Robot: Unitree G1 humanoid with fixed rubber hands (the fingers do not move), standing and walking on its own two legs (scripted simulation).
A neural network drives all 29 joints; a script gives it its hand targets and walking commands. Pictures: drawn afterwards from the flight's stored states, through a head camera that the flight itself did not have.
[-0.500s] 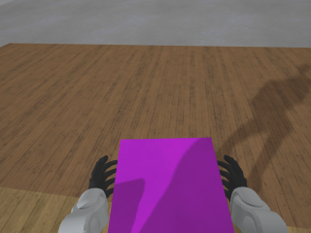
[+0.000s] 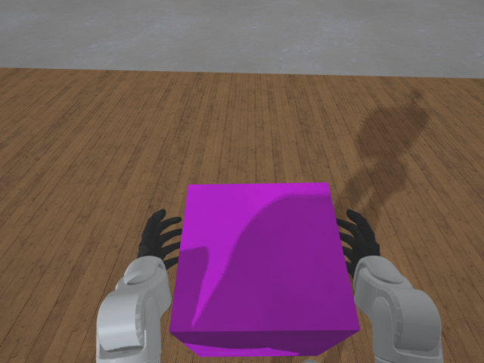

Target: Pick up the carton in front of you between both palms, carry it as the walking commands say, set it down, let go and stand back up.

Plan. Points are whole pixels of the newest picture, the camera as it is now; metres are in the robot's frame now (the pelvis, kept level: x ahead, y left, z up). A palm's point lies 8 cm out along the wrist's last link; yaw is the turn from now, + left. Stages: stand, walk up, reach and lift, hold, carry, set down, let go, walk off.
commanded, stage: carry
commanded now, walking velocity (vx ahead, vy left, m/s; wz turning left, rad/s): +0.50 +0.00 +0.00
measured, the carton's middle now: (258, 277) +0.27 -0.01 +0.02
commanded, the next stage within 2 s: none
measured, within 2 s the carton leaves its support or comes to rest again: neither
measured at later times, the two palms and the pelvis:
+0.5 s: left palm (192, 128) +0.66 +0.13 +0.03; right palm (311, 121) +0.69 -0.18 +0.03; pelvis +0.34 -0.06 -0.03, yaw +3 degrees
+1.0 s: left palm (203, 66) +1.03 +0.12 +0.02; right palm (293, 67) +1.01 -0.19 +0.02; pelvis +0.70 -0.02 -0.06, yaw +0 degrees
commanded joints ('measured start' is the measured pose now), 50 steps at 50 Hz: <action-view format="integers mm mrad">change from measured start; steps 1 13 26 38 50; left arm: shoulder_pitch -474 -764 -777 -719 -774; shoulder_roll -579 -642 -776 -622 -740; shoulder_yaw -467 -351 -548 -460 -425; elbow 26 353 119 226 243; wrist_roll -108 -98 -223 -152 -99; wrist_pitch -46 -113 -198 -117 -176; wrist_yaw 24 18 -40 21 10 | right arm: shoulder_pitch -519 -894 -773 -721 -859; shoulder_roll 551 670 770 527 775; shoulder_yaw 502 422 470 377 527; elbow -30 277 172 226 188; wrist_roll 153 92 83 52 190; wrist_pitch -63 -119 -203 -125 -180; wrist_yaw -15 -60 -34 -63 0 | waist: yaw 2 143 111 -42 -34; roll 116 -65 -86 324 110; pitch -134 -356 -391 -459 -313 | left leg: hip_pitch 177 51 -544 569 311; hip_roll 230 78 3 375 155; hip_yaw -200 -46 -147 -744 -318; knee -179 658 547 155 47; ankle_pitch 145 337 52 613 735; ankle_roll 101 -33 -30 249 100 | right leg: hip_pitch -83 668 867 -9 -95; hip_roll -4 5 -106 215 87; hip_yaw -24 30 151 48 3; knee -169 -487 -542 440 -156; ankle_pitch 93 115 769 -401 51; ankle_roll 7 -23 -142 7 -6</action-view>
